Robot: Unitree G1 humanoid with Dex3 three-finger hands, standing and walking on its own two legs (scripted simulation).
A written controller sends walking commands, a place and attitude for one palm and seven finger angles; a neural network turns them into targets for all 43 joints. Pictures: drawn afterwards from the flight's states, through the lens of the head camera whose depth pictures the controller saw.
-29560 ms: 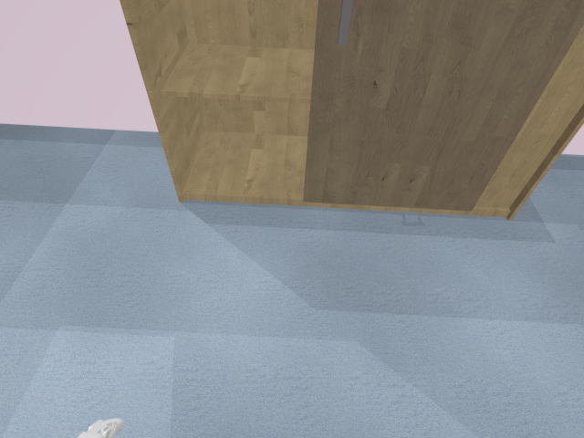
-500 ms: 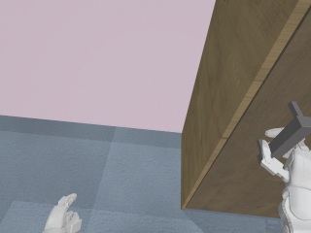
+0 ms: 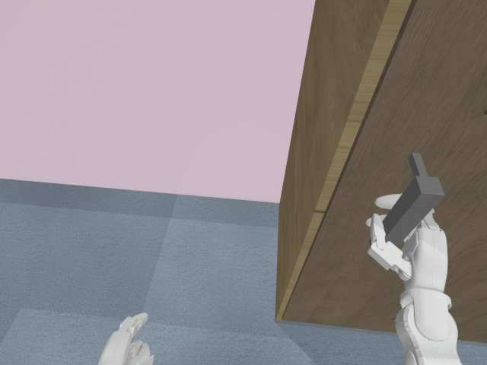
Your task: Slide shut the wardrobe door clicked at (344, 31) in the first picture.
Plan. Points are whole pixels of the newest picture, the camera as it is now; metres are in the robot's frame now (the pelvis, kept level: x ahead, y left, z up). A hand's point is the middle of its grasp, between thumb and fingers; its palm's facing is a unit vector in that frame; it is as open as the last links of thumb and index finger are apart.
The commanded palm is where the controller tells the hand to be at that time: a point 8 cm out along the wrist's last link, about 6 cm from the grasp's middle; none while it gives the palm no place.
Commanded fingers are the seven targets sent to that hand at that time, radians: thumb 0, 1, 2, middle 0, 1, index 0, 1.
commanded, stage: stop walking and hold the door there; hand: right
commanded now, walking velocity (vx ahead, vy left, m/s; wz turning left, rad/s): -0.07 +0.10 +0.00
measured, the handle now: (396, 207) +0.32 -0.20 +0.11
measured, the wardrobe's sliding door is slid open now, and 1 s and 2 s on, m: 0.00 0.00 0.00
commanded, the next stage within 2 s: loosen the grip on the handle in 0.92 s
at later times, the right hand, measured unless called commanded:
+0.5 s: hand (377, 240) +0.29 -0.18 +0.08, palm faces +0.34 +0.93 -0.13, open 5.6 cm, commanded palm +0.25 -0.21 +0.09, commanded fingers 0.00 -0.90 -0.90 0.45 1.40 0.45 1.40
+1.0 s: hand (376, 239) +0.29 -0.18 +0.08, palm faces +0.39 +0.91 -0.14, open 5.7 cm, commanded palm +0.27 -0.20 +0.08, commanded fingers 0.00 -0.90 -0.90 0.45 1.40 0.45 1.40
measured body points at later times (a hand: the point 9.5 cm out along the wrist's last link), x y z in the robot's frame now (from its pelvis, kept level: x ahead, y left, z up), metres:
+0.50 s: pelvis +0.02 +0.04 +0.01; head +0.04 +0.05 +0.45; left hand +0.19 +0.26 -0.09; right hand +0.26 -0.22 +0.09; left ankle +0.01 +0.17 -0.74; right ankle +0.01 -0.04 -0.74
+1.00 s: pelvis +0.02 +0.07 +0.01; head +0.02 +0.07 +0.46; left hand +0.16 +0.32 -0.09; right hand +0.26 -0.22 +0.09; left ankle +0.01 +0.17 -0.74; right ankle +0.01 -0.04 -0.74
